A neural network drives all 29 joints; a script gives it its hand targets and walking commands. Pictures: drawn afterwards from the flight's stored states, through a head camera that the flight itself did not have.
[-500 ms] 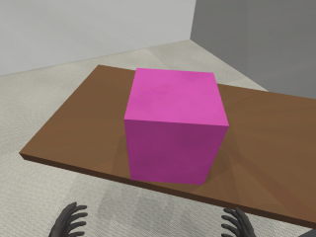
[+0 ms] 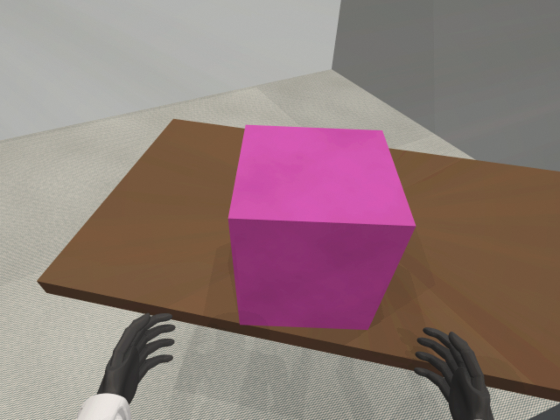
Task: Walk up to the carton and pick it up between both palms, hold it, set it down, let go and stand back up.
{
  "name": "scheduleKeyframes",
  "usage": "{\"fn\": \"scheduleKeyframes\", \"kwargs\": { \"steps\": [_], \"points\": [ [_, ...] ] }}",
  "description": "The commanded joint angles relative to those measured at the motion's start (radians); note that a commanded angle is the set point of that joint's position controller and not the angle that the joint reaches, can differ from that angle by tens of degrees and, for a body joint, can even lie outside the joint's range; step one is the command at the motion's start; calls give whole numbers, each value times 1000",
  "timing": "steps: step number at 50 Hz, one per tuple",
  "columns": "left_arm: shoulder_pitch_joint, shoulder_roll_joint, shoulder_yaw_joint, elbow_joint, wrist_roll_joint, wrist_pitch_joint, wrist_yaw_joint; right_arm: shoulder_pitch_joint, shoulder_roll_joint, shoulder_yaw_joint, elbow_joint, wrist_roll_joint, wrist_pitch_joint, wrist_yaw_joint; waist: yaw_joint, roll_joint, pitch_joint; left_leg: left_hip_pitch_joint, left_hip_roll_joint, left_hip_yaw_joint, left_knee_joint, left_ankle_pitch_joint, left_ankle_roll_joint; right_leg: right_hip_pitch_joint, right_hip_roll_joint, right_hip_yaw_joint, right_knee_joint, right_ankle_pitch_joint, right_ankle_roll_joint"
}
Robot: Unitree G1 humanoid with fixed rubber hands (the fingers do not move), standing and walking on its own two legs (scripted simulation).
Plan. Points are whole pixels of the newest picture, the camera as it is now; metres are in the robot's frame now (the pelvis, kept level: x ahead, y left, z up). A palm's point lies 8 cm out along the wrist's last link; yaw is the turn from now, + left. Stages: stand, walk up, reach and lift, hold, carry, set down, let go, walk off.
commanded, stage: reach and lift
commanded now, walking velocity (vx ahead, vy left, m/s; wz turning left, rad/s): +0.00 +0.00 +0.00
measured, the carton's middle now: (308, 230) +0.41 -0.03 +0.07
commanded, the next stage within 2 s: none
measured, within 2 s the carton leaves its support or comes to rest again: neither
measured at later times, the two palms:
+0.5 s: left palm (138, 310) +0.26 +0.19 +0.07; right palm (461, 329) +0.25 -0.22 +0.07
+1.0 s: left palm (140, 238) +0.34 +0.20 +0.13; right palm (455, 252) +0.33 -0.22 +0.13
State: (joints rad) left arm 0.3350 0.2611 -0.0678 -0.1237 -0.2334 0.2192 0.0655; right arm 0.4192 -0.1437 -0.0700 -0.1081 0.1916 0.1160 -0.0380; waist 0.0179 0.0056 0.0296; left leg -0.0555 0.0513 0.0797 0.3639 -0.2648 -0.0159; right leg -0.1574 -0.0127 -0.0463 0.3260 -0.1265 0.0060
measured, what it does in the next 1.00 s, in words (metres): stands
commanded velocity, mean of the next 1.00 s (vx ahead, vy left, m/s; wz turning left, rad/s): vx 0.00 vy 0.00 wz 0.00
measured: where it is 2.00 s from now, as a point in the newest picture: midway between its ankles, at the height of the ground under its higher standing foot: outside the picture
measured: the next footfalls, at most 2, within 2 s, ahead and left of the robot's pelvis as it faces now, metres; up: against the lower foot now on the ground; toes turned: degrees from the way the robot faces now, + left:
none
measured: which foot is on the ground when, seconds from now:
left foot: down 0.00-1.00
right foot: down 0.00-1.00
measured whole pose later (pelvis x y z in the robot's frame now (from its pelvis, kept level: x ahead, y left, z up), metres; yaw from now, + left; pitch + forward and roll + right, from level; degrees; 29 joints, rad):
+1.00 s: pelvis +0.00 -0.01 +0.00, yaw +1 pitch +1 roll +0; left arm -0.32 0.29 0.16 -0.10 -0.22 0.71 0.02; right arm -0.30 -0.31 -0.02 0.05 0.38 0.41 -0.15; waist -0.04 -0.02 0.02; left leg -0.14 0.05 0.05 0.37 -0.25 -0.03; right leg -0.24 0.00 -0.04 0.34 -0.12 -0.01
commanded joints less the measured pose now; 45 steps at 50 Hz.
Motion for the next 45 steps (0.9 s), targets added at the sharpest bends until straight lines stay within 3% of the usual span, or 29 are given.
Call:
{"fn": "scheduleKeyframes", "kwargs": {
  "steps": [1,2,6,9,10,12,14,15,16,18,21,24,25,26,28,29,30,32,33,34,35,36,41,42,43,44,45],
  "points": [
    [-217,95,58,-199,-10,-57,16,-189,-116,-65,-223,3,-36,1,14,26,-60,-182,-14,-61,-125,127,-22,166,25,71,-32,16,-49],
    [-230,84,65,-184,-8,-45,16,-212,-123,-61,-217,20,-25,0,20,14,-70,-182,-16,-52,-117,139,-15,183,22,83,-28,29,-48],
    [-308,81,79,-243,8,-21,21,-260,-145,-76,-179,31,-11,-4,-10,46,-110,-134,-10,-67,-95,213,-29,188,28,81,-19,85,-50],
    [-364,101,103,-248,0,-9,10,-334,-155,-63,-223,35,-11,-24,-10,-12,-147,-132,-31,-53,-94,222,-14,224,31,91,-18,141,-37],
    [-325,76,103,-234,-1,1,7,-303,-137,-53,-199,50,-6,-28,-12,-4,-149,-125,-33,-50,-96,244,-17,229,26,90,-20,165,-35],
    [-414,114,123,-242,-5,16,1,-386,-151,-58,-191,46,10,-38,-6,8,-165,-142,-39,-53,-92,216,-18,232,18,96,-19,151,-34],
    [-398,83,136,-197,4,51,-1,-397,-147,-50,-166,47,24,-41,-7,4,-118,-169,-37,-49,-109,164,-12,222,20,90,-24,97,-37],
    [-474,101,131,-190,-11,69,-11,-478,-162,-61,-211,56,34,-47,-22,-5,-136,-177,-35,-48,-104,162,-8,229,18,96,-29,109,-40],
    [-483,101,136,-190,-18,85,-11,-504,-180,-62,-213,57,44,-52,-7,-16,-149,-178,-34,-49,-110,135,-1,230,19,94,-20,87,-36],
    [-530,114,139,-229,-15,107,-14,-543,-171,-58,-252,62,55,-60,-15,-25,-199,-180,-37,-41,-110,129,2,256,18,98,-17,101,-29],
    [-569,133,167,-280,-22,133,-15,-584,-188,-54,-259,75,70,-70,-4,2,-285,-161,-43,-43,-81,222,-7,281,21,101,12,204,-25],
    [-609,124,191,-240,-16,189,-19,-622,-211,-53,-217,92,100,-78,-30,-18,-256,-146,-44,-42,-76,236,-10,258,37,81,13,227,-21],
    [-666,132,197,-250,-19,204,-20,-672,-225,-55,-211,91,109,-78,-13,-5,-270,-146,-40,-36,-83,224,-12,253,38,77,7,186,-19],
    [-702,138,198,-262,-23,216,-17,-702,-239,-68,-196,88,117,-80,-27,-20,-308,-153,-33,-42,-84,223,-14,268,42,69,14,178,-27],
    [-717,125,208,-235,-18,249,-19,-733,-236,-66,-176,113,138,-83,-24,-6,-322,-173,-43,-32,-81,226,-5,262,34,85,15,206,-25],
    [-711,123,212,-229,-22,261,-22,-732,-234,-46,-174,130,146,-84,-33,-27,-326,-163,-42,-28,-77,240,-7,286,42,78,20,243,-22],
    [-723,127,230,-184,-13,281,-32,-751,-235,-35,-156,131,159,-89,-21,-18,-305,-177,-54,-26,-74,245,2,287,32,90,18,275,-14],
    [-709,147,266,-223,16,308,-44,-752,-240,-13,-168,148,165,-99,-14,-35,-365,-150,-61,-26,-62,317,3,357,33,92,37,393,-4],
    [-762,156,264,-266,16,324,-49,-797,-265,-33,-186,150,170,-106,-34,-22,-398,-127,-61,-28,-55,343,-8,361,34,91,39,419,-3],
    [-781,156,274,-220,27,337,-54,-823,-268,-19,-149,154,177,-110,-31,-42,-375,-132,-61,-35,-56,331,-6,359,36,84,41,413,3],
    [-877,182,286,-277,26,341,-48,-919,-302,-52,-187,153,177,-112,-25,-20,-425,-149,-63,-30,-56,305,-11,348,38,82,44,373,-4],
    [-799,160,276,-251,11,348,-46,-869,-264,-22,-196,167,177,-112,-24,-45,-404,-149,-63,-27,-58,316,-1,362,38,86,52,397,-3],
    [-947,191,293,-237,18,387,-42,-989,-297,-43,-157,176,210,-110,-35,-6,-434,-168,-65,-27,-51,298,-2,338,39,79,52,385,-4],
    [-959,177,282,-251,16,394,-41,-988,-308,-44,-139,173,214,-111,-45,16,-449,-152,-60,-29,-52,313,-10,338,41,75,56,388,-10],
    [-949,179,283,-229,8,406,-41,-987,-310,-41,-119,182,219,-109,-50,0,-466,-147,-62,-30,-40,352,-10,340,43,74,58,423,-3],
    [-991,168,277,-239,13,417,-42,-1013,-326,-41,-94,184,226,-107,-66,32,-455,-117,-59,-36,-34,381,-21,308,47,71,59,426,-10],
    [-976,178,290,-229,15,429,-46,-1019,-335,-50,-99,188,228,-110,-74,18,-465,-95,-60,-36,-29,376,-26,302,47,64,50,418,-12]
  ]
}}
